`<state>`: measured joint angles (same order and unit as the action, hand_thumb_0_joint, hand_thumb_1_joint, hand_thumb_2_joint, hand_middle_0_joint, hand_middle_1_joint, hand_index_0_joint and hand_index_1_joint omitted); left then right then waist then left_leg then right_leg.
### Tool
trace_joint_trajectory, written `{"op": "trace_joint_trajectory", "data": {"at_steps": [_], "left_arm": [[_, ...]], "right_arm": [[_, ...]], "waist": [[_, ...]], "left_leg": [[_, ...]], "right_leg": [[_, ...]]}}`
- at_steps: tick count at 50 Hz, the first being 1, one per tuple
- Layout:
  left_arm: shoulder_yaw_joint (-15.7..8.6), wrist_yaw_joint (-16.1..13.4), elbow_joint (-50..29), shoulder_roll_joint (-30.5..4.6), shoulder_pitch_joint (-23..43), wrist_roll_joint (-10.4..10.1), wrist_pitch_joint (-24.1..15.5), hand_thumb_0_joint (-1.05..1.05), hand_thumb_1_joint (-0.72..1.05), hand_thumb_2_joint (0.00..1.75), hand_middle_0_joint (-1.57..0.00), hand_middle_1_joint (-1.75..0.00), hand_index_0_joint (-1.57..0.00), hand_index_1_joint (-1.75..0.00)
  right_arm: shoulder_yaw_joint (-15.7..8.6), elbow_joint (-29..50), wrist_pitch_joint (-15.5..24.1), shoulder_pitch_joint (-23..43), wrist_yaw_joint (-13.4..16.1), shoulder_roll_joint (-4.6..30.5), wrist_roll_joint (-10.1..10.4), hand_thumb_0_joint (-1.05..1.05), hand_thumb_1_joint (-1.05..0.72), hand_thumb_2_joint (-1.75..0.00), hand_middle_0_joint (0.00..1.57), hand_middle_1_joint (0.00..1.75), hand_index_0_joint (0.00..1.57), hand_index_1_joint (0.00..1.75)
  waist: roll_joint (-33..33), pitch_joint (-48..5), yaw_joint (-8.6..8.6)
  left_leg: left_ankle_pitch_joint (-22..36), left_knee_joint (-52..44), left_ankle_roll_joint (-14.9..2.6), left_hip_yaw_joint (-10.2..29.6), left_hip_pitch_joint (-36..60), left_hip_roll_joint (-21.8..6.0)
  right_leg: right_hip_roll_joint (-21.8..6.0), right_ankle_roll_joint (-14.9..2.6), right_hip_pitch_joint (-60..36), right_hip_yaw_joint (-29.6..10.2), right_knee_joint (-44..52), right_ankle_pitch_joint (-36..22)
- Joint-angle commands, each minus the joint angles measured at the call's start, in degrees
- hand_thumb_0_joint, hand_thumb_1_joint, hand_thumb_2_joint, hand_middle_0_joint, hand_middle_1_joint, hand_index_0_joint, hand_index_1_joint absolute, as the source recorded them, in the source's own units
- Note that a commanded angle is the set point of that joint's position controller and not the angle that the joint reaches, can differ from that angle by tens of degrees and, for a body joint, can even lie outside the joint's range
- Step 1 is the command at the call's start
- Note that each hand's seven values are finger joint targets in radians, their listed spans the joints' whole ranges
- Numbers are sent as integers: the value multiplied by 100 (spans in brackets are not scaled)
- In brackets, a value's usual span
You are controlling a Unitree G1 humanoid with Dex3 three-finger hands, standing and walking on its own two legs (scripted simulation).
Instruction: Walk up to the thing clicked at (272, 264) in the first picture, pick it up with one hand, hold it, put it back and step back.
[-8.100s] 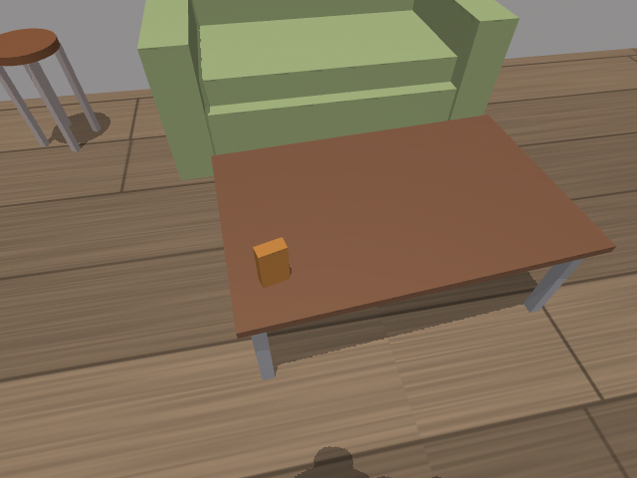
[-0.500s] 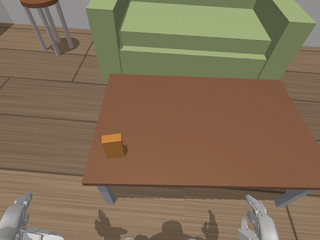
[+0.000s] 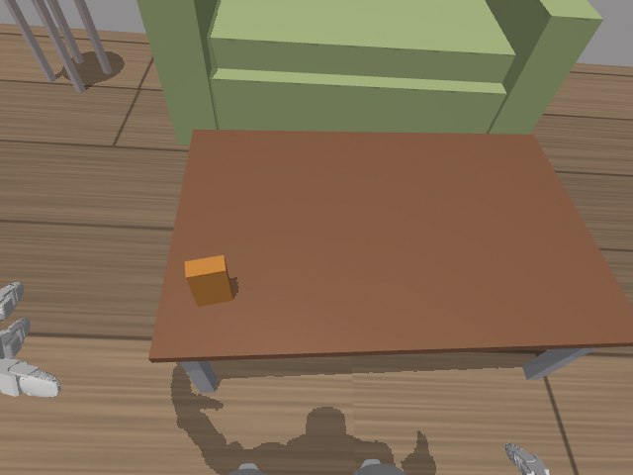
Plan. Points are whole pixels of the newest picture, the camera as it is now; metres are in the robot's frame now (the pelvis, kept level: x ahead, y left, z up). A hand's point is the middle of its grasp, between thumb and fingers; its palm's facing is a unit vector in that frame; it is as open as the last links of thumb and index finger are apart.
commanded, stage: go down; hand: left
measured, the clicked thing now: (210, 282) +0.51 +0.19 -0.26
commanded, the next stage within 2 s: none
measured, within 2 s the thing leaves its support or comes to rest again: neither
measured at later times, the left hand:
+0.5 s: hand (18, 283) +0.37 +0.37 +0.01, palm faces +0.19 -0.98 -0.10, open 17.3 cm
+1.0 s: hand (8, 267) +0.39 +0.39 +0.02, palm faces +0.20 -0.98 -0.07, open 17.4 cm
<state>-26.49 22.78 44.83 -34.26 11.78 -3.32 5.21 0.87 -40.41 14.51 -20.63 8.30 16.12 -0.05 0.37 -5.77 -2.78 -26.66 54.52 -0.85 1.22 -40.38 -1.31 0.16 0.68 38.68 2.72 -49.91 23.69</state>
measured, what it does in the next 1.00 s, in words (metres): stands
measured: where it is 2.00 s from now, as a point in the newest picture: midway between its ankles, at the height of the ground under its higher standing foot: outside the picture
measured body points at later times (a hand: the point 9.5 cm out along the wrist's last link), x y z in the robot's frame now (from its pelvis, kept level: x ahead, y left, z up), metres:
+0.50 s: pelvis -0.02 +0.00 -0.01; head +0.09 +0.04 +0.42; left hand +0.35 +0.42 +0.02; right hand +0.05 -0.28 -0.10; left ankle +0.00 +0.10 -0.69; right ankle +0.01 -0.13 -0.69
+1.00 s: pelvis -0.01 +0.01 -0.02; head +0.11 +0.06 +0.41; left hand +0.37 +0.44 +0.02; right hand +0.05 -0.27 -0.11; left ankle +0.00 +0.10 -0.69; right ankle +0.01 -0.13 -0.69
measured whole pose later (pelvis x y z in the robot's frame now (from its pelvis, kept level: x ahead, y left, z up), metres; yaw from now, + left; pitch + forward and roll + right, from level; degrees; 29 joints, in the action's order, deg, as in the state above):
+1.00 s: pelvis -0.01 +0.01 -0.02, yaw -1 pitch +20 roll -5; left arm -36.2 30.2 67.2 -47.7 34.3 -4.8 -11.8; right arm 4.3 -39.8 10.7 -19.9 7.1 16.8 -1.9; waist -1.1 -5.6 -5.7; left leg -28.1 61.0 -1.5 2.0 -52.5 -2.0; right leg 0.8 1.2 49.6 3.3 -54.0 23.9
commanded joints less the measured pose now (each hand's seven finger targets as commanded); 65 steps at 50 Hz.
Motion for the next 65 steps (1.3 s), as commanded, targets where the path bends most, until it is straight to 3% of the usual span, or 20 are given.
{"op": "trace_joint_trajectory", "data": {"at_steps": [1,3,7,10,11,12,17,21,26,37,42,45,46,47,51,65], "left_arm": [[-629,-50,-1002,-2317,1937,-51,-764,0,-52,5,-8,-3,-7,-3],[-744,-28,-906,-2519,2455,-74,-972,0,-50,5,-7,-3,-7,-3],[-719,140,37,-2555,2773,-88,-1272,0,-47,5,-7,-3,-7,-3],[-717,318,693,-2578,2808,-120,-1411,0,-49,5,-7,-4,-7,-4],[-775,376,504,-2758,3048,-146,-1490,0,-50,4,-8,-4,-7,-4],[-716,400,945,-2714,2855,-125,-1489,0,-50,4,-8,-4,-8,-4],[-996,520,1042,-3169,3251,-191,-1739,0,-53,4,-8,-5,-8,-5],[-1085,569,965,-3428,3557,-197,-1895,0,-52,4,-8,-4,-8,-4],[-1261,621,977,-3640,3618,-250,-2001,0,-50,5,-8,-4,-7,-5],[-1246,712,899,-3548,3601,-315,-1978,0,-57,4,-9,-4,-8,-5],[-1273,694,963,-3572,3613,-306,-2009,0,-56,5,-8,-4,-7,-5],[-1232,736,1027,-3510,3797,-327,-2044,0,-54,5,-8,-4,-7,-5],[-1265,731,988,-3577,3814,-329,-2059,0,-60,10,-9,-8,-7,-11],[-1272,748,1068,-3590,3885,-323,-2079,0,-52,7,-9,-5,-7,-7],[-1323,810,1156,-3726,4099,-313,-2183,0,-47,7,-8,-5,-6,-6],[-1484,1037,1462,-4094,4323,-366,-2293,0,-46,8,-8,-5,-6,-7]], "right_arm": [[-374,573,160,-182,111,1037,25,0,-86,-89,20,30,20,30],[-365,502,153,-222,120,1067,27,0,-86,-89,20,30,20,30],[-306,436,125,-285,122,1104,-5,0,-86,-89,20,30,20,30],[-259,427,84,-377,90,1162,-45,0,-86,-89,20,30,20,30],[-226,454,81,-380,71,1158,-50,0,-86,-89,20,30,20,30],[-226,466,54,-398,66,1189,-60,0,-86,-89,20,30,20,30],[-173,487,-42,-517,33,1239,-82,0,-86,-89,20,30,20,30],[-153,481,-101,-536,10,1281,-89,0,-86,-89,20,30,20,30],[-141,413,-176,-696,25,1341,-112,0,-87,-89,20,30,20,30],[-136,364,-242,-767,6,1318,-115,0,-88,-89,20,30,20,30],[-131,368,-268,-729,6,1318,-112,0,-88,-89,20,30,20,30],[-142,325,-261,-752,15,1328,-120,0,-88,-89,20,30,20,30],[-131,326,-255,-733,6,1328,-126,0,-89,-90,20,30,20,30],[-109,312,-270,-733,-4,1306,-137,0,-88,-89,20,30,20,30],[-75,350,-274,-683,-3,1305,-161,0,-87,-89,20,30,20,30],[30,353,-333,-723,-26,1367,-204,0,-88,-89,20,30,20,30]], "waist": [[758,-1456,74],[908,-1383,8],[804,-1230,-71],[829,-1381,-98],[960,-1490,-27],[809,-1413,-88],[675,-1841,-88],[1033,-1882,-75],[1113,-2280,-87],[1245,-2338,-75],[1190,-2098,-81],[1206,-2102,-194],[1215,-2076,-144],[1264,-2083,-164],[1153,-2054,-191],[1308,-2487,-248]], "left_leg": [[2001,-835,11,133,1161,31],[1534,-917,29,154,1101,11],[1172,-917,31,218,859,-21],[1387,-812,41,214,816,-29],[1397,-781,39,181,828,-22],[1396,-723,11,146,734,-7],[1583,-457,-28,100,501,22],[1495,-459,23,130,588,-5],[2265,-301,55,206,954,-64],[2706,-210,100,287,1132,-112],[2509,-253,96,296,919,-104],[2569,-222,113,334,1076,-142],[2562,-243,115,348,1036,-142],[2515,-200,123,364,967,-140],[2194,-124,64,285,738,-88],[2408,159,87,379,692,-80]], "right_leg": [[86,-207,-527,-53,510,-1291],[86,-219,-378,-52,520,-980],[86,-243,-153,-49,457,-754],[79,-262,-111,-20,388,-911],[72,-264,-120,-42,378,-923],[62,-260,-100,-57,404,-926],[65,-234,-192,-92,306,-1104],[87,-270,74,-73,208,-948],[101,-274,145,-28,121,-1318],[140,-278,408,44,78,-1410],[140,-292,453,44,44,-1297],[161,-281,596,67,31,-1284],[153,-287,600,63,15,-1260],[146,-291,667,57,-8,-1216],[117,-286,630,-3,-28,-1145],[118,-282,826,30,-250,-1236]]}}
